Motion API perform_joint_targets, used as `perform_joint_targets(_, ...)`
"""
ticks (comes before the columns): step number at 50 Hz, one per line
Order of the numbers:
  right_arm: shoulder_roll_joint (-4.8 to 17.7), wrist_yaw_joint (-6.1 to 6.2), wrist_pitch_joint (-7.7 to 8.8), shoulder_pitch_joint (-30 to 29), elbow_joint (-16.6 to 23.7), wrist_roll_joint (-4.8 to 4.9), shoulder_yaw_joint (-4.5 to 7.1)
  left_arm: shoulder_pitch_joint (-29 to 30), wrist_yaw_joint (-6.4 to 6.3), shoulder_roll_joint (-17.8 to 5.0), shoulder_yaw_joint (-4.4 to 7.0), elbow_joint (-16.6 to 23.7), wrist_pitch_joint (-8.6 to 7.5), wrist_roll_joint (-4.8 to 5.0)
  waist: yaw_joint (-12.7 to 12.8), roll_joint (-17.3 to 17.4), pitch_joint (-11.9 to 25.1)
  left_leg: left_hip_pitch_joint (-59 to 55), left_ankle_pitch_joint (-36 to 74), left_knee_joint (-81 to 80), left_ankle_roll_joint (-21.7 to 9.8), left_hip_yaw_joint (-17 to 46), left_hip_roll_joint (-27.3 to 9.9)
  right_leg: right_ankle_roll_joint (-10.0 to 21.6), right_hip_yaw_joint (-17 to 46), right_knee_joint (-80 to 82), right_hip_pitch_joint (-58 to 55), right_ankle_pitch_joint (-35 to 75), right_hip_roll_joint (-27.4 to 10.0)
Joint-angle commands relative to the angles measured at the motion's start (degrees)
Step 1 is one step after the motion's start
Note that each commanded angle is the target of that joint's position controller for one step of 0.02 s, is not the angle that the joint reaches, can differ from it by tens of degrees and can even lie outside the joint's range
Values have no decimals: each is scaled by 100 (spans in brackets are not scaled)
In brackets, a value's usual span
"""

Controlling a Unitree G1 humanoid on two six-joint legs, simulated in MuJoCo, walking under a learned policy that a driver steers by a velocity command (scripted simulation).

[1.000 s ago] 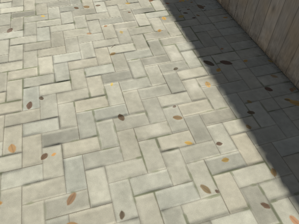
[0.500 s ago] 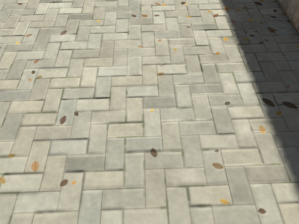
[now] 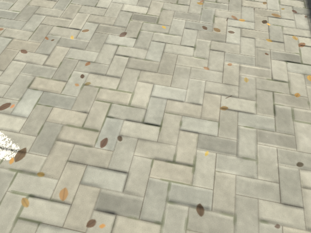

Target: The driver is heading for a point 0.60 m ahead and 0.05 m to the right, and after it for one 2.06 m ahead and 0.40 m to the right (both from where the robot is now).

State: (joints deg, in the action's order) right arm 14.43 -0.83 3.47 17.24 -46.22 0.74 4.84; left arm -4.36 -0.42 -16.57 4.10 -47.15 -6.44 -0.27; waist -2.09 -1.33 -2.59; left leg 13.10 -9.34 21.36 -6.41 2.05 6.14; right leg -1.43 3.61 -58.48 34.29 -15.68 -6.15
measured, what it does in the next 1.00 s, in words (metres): walks ahead: right foot, then left foot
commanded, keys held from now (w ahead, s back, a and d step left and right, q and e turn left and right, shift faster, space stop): w+q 0.02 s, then w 0.60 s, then e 0.38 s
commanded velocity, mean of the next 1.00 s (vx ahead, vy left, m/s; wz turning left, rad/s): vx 0.40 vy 0.00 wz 0.03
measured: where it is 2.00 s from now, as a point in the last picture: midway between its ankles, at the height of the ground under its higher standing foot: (153, 215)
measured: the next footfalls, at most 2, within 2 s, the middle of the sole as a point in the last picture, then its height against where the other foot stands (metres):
right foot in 0.28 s outside the picture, level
left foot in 0.78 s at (122, 199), level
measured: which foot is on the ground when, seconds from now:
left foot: down 0.00-0.30, up 0.32-0.76, down 0.78-1.00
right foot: up 0.00-0.26, down 0.28-0.80, up 0.82-1.00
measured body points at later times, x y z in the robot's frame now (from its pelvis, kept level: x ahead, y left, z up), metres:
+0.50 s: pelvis +0.29 -0.06 +0.00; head +0.32 -0.06 +0.45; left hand +0.33 +0.22 -0.12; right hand +0.44 -0.31 -0.12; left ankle +0.28 +0.09 -0.67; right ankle +0.32 -0.14 -0.74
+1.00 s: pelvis +0.49 +0.02 -0.01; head +0.53 +0.03 +0.44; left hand +0.59 +0.31 -0.13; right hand +0.65 -0.25 -0.11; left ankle +0.57 +0.13 -0.74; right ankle +0.50 -0.12 -0.67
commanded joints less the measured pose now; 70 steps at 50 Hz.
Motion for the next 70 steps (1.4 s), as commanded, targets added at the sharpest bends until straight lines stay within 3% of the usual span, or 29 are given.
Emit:
perform_joint_targets(1,1024,143,105,-110,452,29,240,186,-25,-338,76,370,36,-63,152,303,314,-95,1470,-921,-947,1317,-1355,-190,-71,1088,133,977,101)
perform_joint_targets(5,894,168,81,223,304,21,189,796,97,-173,-29,520,-24,15,-194,606,200,44,799,-922,-605,1005,-1178,-117,-235,2523,-428,2423,362)
perform_joint_targets(9,873,163,62,564,96,29,165,1137,197,-384,-11,708,-105,52,-328,659,67,-822,853,-515,-573,1381,-1565,121,-149,2984,-144,2069,384)
perform_joint_targets(12,974,208,-15,571,53,1,190,844,238,-557,38,691,-175,57,-116,835,111,-1368,1847,-69,-464,1580,-1780,383,-273,3176,-395,1302,495)
perform_joint_targets(14,839,192,-36,319,168,-28,112,-457,205,-880,198,358,-209,-21,543,737,997,-1031,3132,1384,-213,1198,-1304,790,-238,3191,-2338,1604,414)
perform_joint_targets(15,615,190,-12,476,282,-126,12,-1430,190,-1229,283,241,-199,-71,804,29,1880,191,1695,3092,38,848,-787,1280,993,2944,-4132,1712,-596)
perform_joint_targets(16,217,161,75,1253,227,44,-95,-1897,250,-1381,349,-31,-124,-21,536,-1740,2374,2181,-2160,4810,413,585,0,2043,3532,3722,-5651,329,-1618)
perform_joint_targets(17,749,154,119,900,189,127,-21,-1826,267,-851,206,-13,-103,148,728,-1054,1840,2916,-2320,5369,369,978,-309,1841,3814,4091,-5445,-906,-1520)
perform_joint_targets(18,946,138,145,235,354,147,27,-1374,240,-620,132,76,-63,146,739,-541,1008,3179,-1776,5371,346,780,-575,1597,2974,4217,-4648,-838,-1335)
perform_joint_targets(20,832,139,169,-240,477,-7,33,-824,228,-457,46,179,-14,8,450,-28,347,2829,-1030,4778,377,453,-1027,1484,1994,4497,-3307,339,-942)
perform_joint_targets(24,487,131,85,-120,496,-21,-16,-893,196,-510,27,51,-58,25,204,-341,347,2407,-714,3913,520,235,-1307,1534,1112,4890,-2700,1511,-663)
perform_joint_targets(34,315,-31,213,-1857,1012,-39,-144,-1811,54,-758,54,-377,198,139,686,-268,10,1906,1379,966,638,-159,-830,1160,214,4561,-2977,2908,-401)
perform_joint_targets(36,471,-80,277,-1773,1025,-80,-86,-1799,10,-823,72,-395,288,146,535,-395,169,1583,1235,652,523,-50,-705,993,412,4060,-3242,3276,-469)
perform_joint_targets(38,760,-40,318,-974,776,-163,38,-1479,-32,-906,95,-274,323,169,38,-425,598,375,1714,200,311,-126,-599,718,425,3205,-3118,3696,-239)
perform_joint_targets(39,1120,22,331,-404,665,-242,138,-1427,-31,-747,44,-126,292,96,-175,-128,1157,-908,3403,460,90,181,-1121,466,248,2242,-2483,2940,133)
perform_joint_targets(40,1511,111,251,184,668,-398,203,-1788,-16,-260,-103,10,231,-20,-226,1012,2038,-2995,5773,1084,-622,1491,-2709,69,-104,223,-666,-4,767)
perform_joint_targets(41,1322,101,113,247,743,-286,132,-2468,-1,-252,-149,-70,220,89,-125,1837,3162,-3580,5927,1056,-1239,2525,-3509,-52,238,-1057,-110,-2824,945)
perform_joint_targets(42,1071,95,-9,5,808,-185,82,-2294,-2,-791,18,-97,289,227,-162,1244,2865,-2939,4555,728,-1142,2177,-3196,-110,387,-1535,134,-2542,634)
perform_joint_targets(44,694,135,-87,-709,774,-101,-40,-1641,-84,-681,65,40,524,214,82,766,1413,-1311,2583,110,-792,1256,-2610,-230,-4,-1330,467,-1812,255)
perform_joint_targets(46,708,121,-92,-1296,747,-224,-30,-1801,-181,-497,90,65,828,147,433,999,838,302,1419,-535,-681,587,-2296,-333,-168,-1072,-381,-1258,166)
perform_joint_targets(53,940,272,-98,-1557,537,-182,75,-1183,-78,-386,104,569,924,67,395,829,868,401,993,-807,-727,-301,-2445,-122,-366,649,-998,-15,34)
perform_joint_targets(59,1122,257,-315,-1426,301,55,151,-1128,98,-531,211,774,976,49,471,723,766,-10,332,-18,-197,-584,-2470,319,-812,2463,-1823,244,380)
perform_joint_targets(60,951,246,-353,-1161,172,55,121,-1291,65,-688,281,735,965,8,474,417,702,209,-119,521,142,-790,-2213,510,-630,2986,-2206,696,452)
perform_joint_targets(61,651,216,-382,-980,171,-89,52,-1403,-33,-1264,429,806,940,-4,325,-966,567,1096,-1135,2070,708,-1414,-1544,933,894,3727,-2706,2328,-556)
perform_joint_targets(62,600,233,-368,-1278,485,-235,21,-1277,-68,-1730,470,1017,894,-79,292,-1958,433,2643,-2912,3511,1108,-1114,-668,1997,2521,3879,-3052,3334,-1601)
perform_joint_targets(63,808,264,-350,-1698,559,-196,83,-1425,-11,-1514,427,1023,756,-189,634,-1225,820,2736,-2919,4342,1012,-206,-647,2226,2517,4014,-2881,2865,-1543)
perform_joint_targets(65,848,332,-382,-1525,405,-68,145,-872,-33,-1249,360,1093,605,-48,290,-569,758,2807,-1914,4476,848,110,-825,1591,1727,3932,-2808,2203,-977)
perform_joint_targets(66,937,371,-401,-1466,345,-116,179,-634,-69,-1056,292,1160,617,53,219,-584,738,2729,-1638,4373,869,151,-858,1440,1565,3909,-2699,2239,-883)
perform_joint_targets(70,757,335,-341,-1362,322,-77,150,-645,-178,-963,245,1263,678,43,156,-533,957,2289,-1044,3849,976,138,-645,1396,1334,3823,-2723,2546,-573)
Velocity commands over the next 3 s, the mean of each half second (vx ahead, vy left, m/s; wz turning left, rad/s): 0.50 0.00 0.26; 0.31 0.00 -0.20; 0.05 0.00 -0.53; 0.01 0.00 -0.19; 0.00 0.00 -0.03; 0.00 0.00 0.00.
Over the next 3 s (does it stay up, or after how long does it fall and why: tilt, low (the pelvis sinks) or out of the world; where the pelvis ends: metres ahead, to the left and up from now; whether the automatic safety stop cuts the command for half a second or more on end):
stays up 0.54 -0.01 -0.01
